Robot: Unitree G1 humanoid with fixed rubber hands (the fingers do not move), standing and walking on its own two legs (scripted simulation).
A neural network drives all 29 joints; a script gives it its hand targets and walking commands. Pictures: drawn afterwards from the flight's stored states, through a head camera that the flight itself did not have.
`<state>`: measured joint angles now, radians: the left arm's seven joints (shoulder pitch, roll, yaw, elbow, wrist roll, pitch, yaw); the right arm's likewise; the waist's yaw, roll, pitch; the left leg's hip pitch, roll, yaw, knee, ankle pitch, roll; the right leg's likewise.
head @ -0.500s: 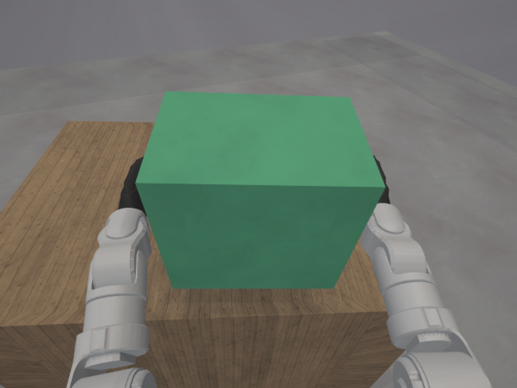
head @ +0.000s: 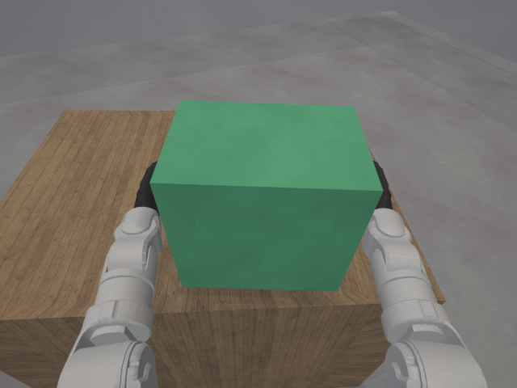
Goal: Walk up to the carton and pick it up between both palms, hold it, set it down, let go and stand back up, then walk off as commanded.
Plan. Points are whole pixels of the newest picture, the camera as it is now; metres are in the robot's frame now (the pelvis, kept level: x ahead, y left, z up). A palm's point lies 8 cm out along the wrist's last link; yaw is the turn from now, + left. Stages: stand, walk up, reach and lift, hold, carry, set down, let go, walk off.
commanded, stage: set down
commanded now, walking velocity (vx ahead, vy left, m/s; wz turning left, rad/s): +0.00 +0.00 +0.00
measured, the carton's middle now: (263, 201) +0.40 -0.02 +0.09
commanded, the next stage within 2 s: none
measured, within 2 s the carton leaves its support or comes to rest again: rests again in 1.10 s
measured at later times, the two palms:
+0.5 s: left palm (142, 214) +0.40 +0.18 +0.07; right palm (360, 215) +0.37 -0.18 +0.08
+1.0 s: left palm (162, 227) +0.40 +0.15 +0.03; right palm (368, 232) +0.37 -0.21 +0.04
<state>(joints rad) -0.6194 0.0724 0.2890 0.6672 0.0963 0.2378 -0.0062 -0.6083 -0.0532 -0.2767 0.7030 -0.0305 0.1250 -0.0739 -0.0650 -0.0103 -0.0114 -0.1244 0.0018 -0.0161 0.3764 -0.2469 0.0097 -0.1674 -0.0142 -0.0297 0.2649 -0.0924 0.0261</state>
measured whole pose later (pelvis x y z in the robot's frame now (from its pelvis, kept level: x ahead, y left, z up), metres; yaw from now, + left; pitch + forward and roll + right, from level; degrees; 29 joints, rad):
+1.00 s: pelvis +0.00 +0.00 -0.01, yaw +0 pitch +11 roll -1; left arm -0.71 0.15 0.15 1.15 -0.06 -0.18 0.01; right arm -0.57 -0.03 -0.33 0.80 -0.11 -0.05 -0.08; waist -0.07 0.04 -0.11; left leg -0.38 -0.01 -0.02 0.44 -0.25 0.01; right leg -0.42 -0.02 -0.03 0.33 -0.10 0.03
